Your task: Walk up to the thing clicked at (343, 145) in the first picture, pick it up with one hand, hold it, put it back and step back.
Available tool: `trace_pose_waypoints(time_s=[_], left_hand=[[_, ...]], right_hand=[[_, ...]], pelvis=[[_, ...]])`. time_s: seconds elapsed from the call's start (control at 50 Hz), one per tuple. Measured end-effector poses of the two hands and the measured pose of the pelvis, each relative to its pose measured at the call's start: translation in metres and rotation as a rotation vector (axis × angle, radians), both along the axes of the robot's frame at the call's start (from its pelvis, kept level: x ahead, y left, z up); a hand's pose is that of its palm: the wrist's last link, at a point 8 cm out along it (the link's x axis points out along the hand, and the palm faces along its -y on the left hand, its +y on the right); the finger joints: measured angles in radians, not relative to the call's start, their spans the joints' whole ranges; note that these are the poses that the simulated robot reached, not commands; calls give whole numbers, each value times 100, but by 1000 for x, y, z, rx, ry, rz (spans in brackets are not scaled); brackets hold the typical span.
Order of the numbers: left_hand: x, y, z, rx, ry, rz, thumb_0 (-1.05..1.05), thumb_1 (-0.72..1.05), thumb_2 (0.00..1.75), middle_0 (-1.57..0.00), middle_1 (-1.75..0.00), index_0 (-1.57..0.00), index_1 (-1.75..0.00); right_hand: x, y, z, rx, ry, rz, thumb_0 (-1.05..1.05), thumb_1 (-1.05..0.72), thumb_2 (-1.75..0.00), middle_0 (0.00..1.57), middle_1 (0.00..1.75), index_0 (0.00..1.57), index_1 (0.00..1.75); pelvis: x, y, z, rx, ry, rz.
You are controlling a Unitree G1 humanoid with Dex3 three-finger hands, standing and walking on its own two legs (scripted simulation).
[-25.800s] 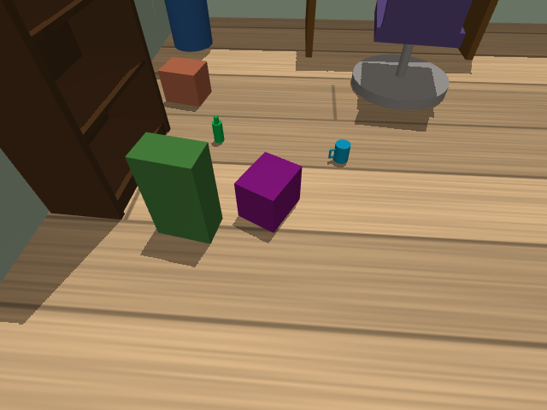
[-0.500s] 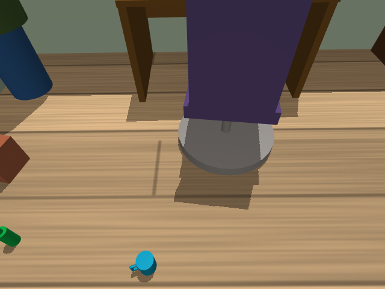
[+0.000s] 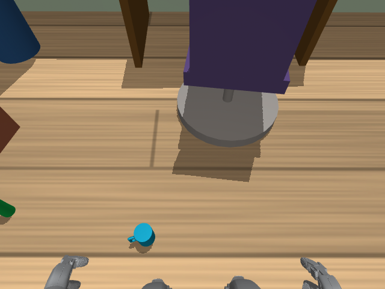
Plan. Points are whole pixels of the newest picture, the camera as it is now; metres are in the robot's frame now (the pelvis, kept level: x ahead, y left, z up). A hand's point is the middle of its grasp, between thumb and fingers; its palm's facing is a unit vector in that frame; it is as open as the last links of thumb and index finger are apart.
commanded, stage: rise first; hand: left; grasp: from above
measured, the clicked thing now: (141, 236) +0.38 +0.24 -0.69
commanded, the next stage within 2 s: none
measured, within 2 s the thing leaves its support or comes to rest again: neither
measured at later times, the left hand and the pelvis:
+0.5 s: hand (97, 283) +0.17 +0.28 -0.30, palm faces -0.40 -0.66 -0.64, open 14.0 cm; pelvis -0.03 +0.00 -0.15, yaw +1 degrees
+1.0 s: hand (114, 254) +0.27 +0.29 -0.46, palm faces -0.48 -0.24 -0.85, open 13.9 cm; pelvis -0.09 +0.00 -0.32, yaw -2 degrees
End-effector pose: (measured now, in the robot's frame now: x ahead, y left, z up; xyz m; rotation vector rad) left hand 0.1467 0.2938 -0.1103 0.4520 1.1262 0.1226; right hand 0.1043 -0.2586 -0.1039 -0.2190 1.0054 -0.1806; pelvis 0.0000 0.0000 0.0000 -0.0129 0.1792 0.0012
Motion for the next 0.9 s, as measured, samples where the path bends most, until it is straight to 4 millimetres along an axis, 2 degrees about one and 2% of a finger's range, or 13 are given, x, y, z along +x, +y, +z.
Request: trace_pose_waypoints(time_s=[0.12,0.28,0.38,0.5,0.62,0.74,0.82,0.9], left_hand=[[-12,4,-28,34,-7,-43,0,-40,97,-8,-106,-9,-105],[-14,6,-56,99,-34,-127,0,-51,98,-8,-109,-8,-108],[0,12,-85,164,-29,-217,0,-53,98,-7,-109,-8,-109],[32,13,-138,260,-74,-387,0,-51,96,-7,-110,-8,-109],[66,9,-193,372,-155,-542,0,-50,96,-7,-110,-8,-108],[90,8,-239,478,-201,-634,0,-50,97,-9,-108,-10,-107],[104,9,-262,520,-222,-678,0,-49,97,-10,-106,-11,-105],[117,9,-279,541,-238,-739,0,-48,99,-11,-105,-11,-104]], right_hand=[[24,3,-17,-29,-71,47,1,-91,-91,21,30,20,30],[53,13,-45,-43,-144,93,1,-91,-90,21,30,20,30],[65,17,-74,-33,-181,134,1,-91,-90,21,30,20,30],[67,11,-131,-31,-177,169,1,-89,-90,21,30,20,30],[48,-4,-204,-36,-103,165,1,-89,-90,21,30,20,30],[8,-15,-273,-31,13,142,1,-90,-90,21,30,20,30],[-26,-18,-307,-30,88,119,1,-90,-90,21,30,20,30],[-58,-18,-327,-35,148,87,1,-89,-90,21,30,20,30]], pelvis=[[-3,3,-28,-7,72,4],[-6,6,-64,-17,151,9],[-12,5,-94,-20,220,15],[-25,2,-147,-21,315,17],[-43,-2,-207,-22,380,14],[-64,-6,-259,-24,408,6],[-78,-7,-287,-29,404,-1],[-87,-6,-307,-38,395,-6]])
